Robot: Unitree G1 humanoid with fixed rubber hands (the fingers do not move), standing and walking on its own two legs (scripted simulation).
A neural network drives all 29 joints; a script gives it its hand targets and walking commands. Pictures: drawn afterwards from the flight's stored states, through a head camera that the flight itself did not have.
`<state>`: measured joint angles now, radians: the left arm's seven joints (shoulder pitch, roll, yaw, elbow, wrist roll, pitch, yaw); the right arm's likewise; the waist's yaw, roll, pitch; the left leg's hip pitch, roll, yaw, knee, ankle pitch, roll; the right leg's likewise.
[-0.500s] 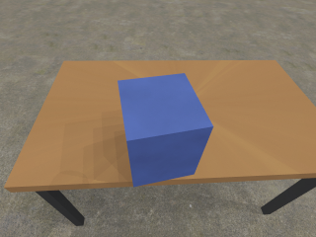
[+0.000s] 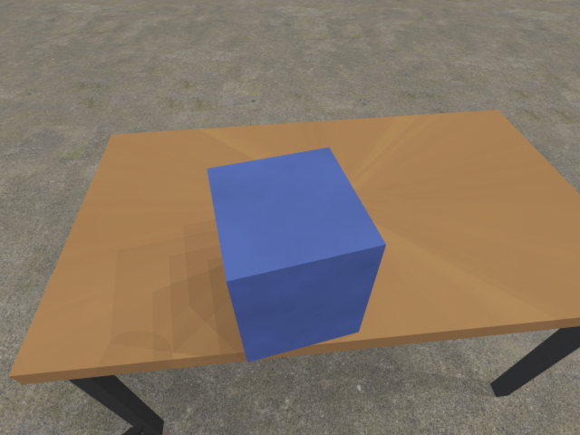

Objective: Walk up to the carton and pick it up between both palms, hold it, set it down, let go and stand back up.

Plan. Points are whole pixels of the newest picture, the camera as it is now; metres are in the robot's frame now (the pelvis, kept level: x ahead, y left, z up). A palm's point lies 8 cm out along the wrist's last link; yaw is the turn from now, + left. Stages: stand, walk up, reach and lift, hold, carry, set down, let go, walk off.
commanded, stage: walk up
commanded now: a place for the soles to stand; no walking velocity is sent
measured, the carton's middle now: (287, 255) +0.40 +0.01 +0.00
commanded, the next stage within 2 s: stand in 0.30 s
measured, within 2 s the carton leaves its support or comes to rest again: neither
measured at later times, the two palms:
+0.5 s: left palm out of the picture +0.05 +0.24 -0.10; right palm out of the picture +0.04 -0.25 -0.12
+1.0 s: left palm out of the picture +0.12 +0.21 -0.08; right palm out of the picture +0.12 -0.26 -0.08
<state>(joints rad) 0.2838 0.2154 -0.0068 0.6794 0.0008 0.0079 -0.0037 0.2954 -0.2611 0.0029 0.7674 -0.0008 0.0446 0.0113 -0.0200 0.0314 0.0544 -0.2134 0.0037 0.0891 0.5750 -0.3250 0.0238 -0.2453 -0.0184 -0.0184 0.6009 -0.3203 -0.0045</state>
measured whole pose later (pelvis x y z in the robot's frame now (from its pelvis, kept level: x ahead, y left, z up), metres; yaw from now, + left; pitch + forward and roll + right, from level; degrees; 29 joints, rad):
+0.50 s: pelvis -0.01 +0.00 +0.01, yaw +1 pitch -2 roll +0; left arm 0.30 0.23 -0.01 0.79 0.00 0.00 0.00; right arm 0.33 -0.25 0.01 0.83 0.00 0.01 0.01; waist -0.01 0.01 0.04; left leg -0.19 0.00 0.07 0.47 -0.25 0.02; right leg -0.21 -0.01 -0.04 0.49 -0.25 -0.01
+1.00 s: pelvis -0.02 -0.03 +0.01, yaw +1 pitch -5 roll +1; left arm 0.17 0.20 0.07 0.50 0.03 0.33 0.02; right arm 0.19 -0.20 -0.03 0.69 0.00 -0.03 0.07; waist 0.01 -0.02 0.09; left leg -0.15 0.04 0.06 0.50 -0.26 -0.02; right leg -0.17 0.02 -0.06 0.52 -0.26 -0.05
